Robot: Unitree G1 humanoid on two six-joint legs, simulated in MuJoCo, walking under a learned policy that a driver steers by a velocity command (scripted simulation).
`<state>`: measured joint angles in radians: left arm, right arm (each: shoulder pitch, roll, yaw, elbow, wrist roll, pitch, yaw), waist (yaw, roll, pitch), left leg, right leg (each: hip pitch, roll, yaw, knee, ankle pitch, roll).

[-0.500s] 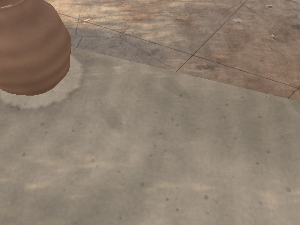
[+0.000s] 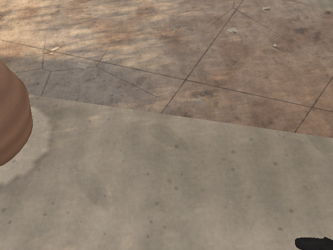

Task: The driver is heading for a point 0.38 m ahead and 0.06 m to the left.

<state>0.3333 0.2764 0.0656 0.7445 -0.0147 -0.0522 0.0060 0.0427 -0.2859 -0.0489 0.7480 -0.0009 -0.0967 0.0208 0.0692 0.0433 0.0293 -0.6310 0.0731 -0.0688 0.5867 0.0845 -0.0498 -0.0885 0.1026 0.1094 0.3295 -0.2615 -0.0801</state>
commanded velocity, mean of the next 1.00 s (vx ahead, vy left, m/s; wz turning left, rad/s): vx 0.22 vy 0.00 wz -0.07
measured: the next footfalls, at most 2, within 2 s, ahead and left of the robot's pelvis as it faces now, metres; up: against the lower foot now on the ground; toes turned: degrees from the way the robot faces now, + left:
left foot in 0.12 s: +0.26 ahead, +0.14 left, +0.00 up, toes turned -2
right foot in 0.58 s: +0.43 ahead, -0.09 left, +0.00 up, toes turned -1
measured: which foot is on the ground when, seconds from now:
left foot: up 0.00-0.10, down 0.12-0.60, up 0.62-0.74, down 0.76-1.00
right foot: down 0.00-0.14, up 0.16-0.56, down 0.58-1.00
